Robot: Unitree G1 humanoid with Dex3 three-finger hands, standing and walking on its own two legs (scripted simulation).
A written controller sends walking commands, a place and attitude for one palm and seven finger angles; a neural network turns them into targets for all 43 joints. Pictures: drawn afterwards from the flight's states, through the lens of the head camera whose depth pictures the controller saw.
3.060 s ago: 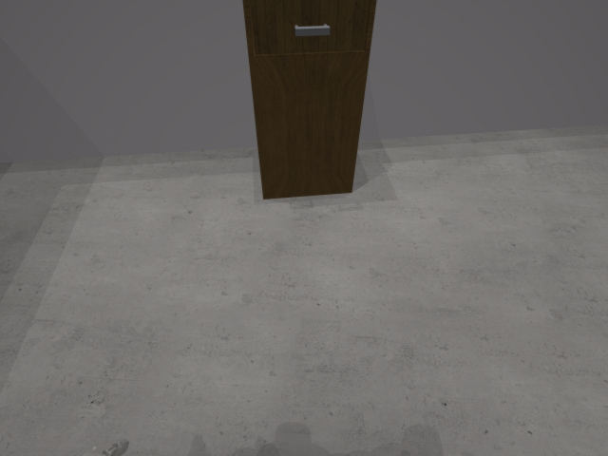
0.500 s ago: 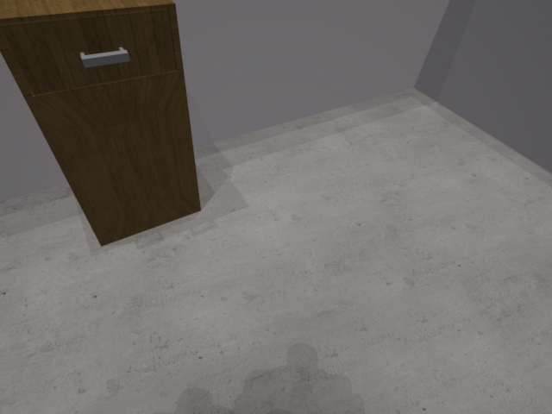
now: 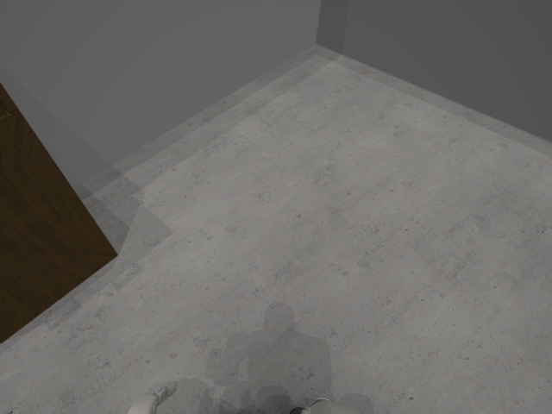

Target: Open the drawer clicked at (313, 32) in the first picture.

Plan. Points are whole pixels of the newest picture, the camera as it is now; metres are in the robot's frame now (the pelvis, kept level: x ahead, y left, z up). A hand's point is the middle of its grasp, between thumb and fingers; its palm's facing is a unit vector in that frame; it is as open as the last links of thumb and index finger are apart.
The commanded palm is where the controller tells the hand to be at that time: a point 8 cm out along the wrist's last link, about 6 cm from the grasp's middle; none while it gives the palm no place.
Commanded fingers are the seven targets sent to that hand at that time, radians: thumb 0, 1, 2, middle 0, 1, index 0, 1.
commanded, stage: walk to a spot facing it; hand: left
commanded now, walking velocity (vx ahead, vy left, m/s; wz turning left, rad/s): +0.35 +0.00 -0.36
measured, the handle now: out of the picture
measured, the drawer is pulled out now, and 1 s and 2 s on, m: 0.00 0.00 0.00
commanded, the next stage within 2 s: turn to face it in 0.24 s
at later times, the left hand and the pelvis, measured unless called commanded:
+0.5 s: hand (145, 397) +0.18 +0.22 -0.18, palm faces +0.01 -0.99 -0.17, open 7.4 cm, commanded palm none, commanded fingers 0.00 0.90 0.90 -0.20 -0.30 -0.20 -0.30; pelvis +0.20 +0.04 +0.01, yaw -6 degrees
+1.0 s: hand (154, 307) +0.32 +0.22 -0.13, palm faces +0.18 -0.94 -0.28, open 7.4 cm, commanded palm none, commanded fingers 0.00 0.90 0.90 -0.20 -0.30 -0.20 -0.30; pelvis +0.22 +0.00 +0.01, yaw +9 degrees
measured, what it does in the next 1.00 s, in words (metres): walks ahead: left foot, then right foot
